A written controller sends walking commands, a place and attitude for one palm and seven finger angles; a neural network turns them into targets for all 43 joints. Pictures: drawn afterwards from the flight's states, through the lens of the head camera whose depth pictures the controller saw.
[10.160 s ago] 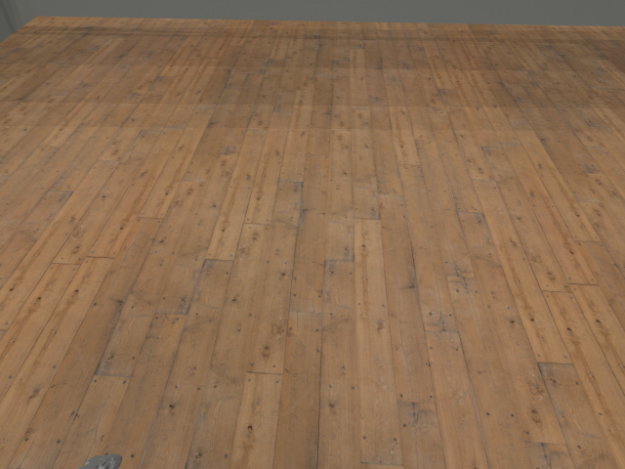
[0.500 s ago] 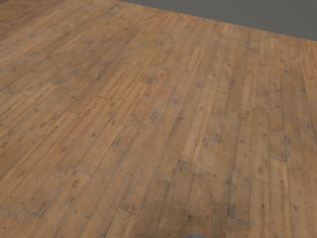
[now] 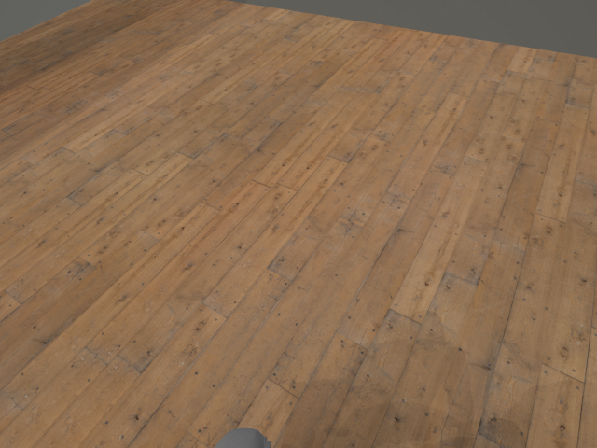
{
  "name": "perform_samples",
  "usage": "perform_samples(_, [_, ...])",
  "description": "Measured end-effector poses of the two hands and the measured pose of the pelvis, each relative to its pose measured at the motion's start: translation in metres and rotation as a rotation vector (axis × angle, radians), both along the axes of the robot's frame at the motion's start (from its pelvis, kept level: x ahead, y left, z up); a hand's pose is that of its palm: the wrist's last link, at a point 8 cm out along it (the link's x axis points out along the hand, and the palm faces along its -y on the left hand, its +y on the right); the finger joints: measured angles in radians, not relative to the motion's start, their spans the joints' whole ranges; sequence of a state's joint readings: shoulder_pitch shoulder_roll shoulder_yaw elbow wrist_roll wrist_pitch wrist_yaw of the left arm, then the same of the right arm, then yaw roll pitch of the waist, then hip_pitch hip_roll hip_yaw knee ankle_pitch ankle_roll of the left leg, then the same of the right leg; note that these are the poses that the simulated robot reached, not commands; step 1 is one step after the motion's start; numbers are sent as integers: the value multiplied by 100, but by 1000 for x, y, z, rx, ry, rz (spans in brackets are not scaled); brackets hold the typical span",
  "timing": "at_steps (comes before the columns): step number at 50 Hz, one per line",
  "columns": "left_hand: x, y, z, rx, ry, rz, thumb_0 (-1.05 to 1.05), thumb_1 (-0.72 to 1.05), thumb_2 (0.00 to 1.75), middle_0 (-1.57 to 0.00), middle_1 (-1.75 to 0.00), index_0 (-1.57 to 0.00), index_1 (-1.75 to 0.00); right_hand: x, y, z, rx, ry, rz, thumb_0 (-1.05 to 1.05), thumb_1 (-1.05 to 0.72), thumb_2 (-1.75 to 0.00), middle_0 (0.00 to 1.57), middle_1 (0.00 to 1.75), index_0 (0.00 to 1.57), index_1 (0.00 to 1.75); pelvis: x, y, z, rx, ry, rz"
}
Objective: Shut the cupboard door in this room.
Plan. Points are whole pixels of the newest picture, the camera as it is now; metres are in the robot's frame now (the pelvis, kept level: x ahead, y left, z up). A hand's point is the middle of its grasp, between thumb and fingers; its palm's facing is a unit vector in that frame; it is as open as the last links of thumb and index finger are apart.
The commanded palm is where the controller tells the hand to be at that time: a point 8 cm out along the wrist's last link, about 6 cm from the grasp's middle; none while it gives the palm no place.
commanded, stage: turn or walk to find it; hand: left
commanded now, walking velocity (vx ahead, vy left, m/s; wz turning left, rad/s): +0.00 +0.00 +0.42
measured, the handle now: out of the picture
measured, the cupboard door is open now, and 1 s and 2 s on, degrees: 79 79 79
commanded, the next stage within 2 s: none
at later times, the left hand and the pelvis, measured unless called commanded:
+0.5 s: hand out of the picture +0.01 +0.27 -0.17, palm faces +0.24 -0.94 -0.25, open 7.4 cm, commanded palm none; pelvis -0.02 +0.04 +0.00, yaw +12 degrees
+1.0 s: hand out of the picture -0.06 +0.18 -0.15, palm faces +0.43 -0.86 -0.27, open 7.4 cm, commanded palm none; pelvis -0.03 -0.02 +0.00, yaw +26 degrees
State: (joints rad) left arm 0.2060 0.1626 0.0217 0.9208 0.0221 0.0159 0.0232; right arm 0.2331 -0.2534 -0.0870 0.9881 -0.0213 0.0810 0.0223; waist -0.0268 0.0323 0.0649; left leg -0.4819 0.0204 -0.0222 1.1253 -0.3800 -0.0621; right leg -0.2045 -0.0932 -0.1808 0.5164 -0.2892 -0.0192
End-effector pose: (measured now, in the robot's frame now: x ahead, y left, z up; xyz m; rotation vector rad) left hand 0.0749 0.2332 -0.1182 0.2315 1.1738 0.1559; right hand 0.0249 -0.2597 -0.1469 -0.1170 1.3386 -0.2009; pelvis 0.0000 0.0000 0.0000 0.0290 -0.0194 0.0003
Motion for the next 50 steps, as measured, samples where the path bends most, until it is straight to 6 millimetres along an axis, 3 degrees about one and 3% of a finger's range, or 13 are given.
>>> perform_samples(6, [-44,19,-14,-24,74,87,1,90,90,-20,-30,-20,-30,21,15,6,-26,13,91,1,-91,-90,20,30,20,30,-4,12,-2,-6,11,59])
perform_samples(13, [-95,66,-42,-38,168,205,1,90,90,-20,-30,-20,-30,69,57,14,-68,-103,216,1,-91,-90,20,30,20,30,-11,41,-14,-27,15,115])
perform_samples(17, [-102,81,-33,-33,177,239,1,91,90,-20,-30,-20,-30,80,76,27,-68,-142,255,0,-91,-90,20,30,20,30,-13,47,-4,-50,13,144])
perform_samples(22, [-91,86,-20,-26,99,261,1,91,90,-19,-30,-20,-30,84,88,31,-43,-148,294,0,-90,-90,20,30,21,30,-16,48,4,-53,15,184])
perform_samples(28, [-71,75,-9,-5,16,265,1,91,90,-19,-30,-20,-30,78,79,21,-9,-132,305,0,-90,-90,20,30,21,30,-20,35,3,-37,18,231])
perform_samples(35, [-62,38,1,40,-73,271,1,91,90,-19,-30,-20,-30,67,42,-8,31,-75,310,0,-90,-90,20,30,21,30,-22,2,-9,-12,17,291])
perform_samples(43, [-110,-1,10,32,-13,373,1,90,90,-20,-30,-20,-30,68,13,-6,28,-7,371,1,-91,-90,20,30,20,30,-24,-17,1,15,3,378])
perform_samples(50, [-159,-17,1,-4,58,482,1,90,90,-20,-30,-20,-30,78,17,-1,0,42,465,1,-91,-90,20,30,20,30,-27,-19,3,15,13,451])
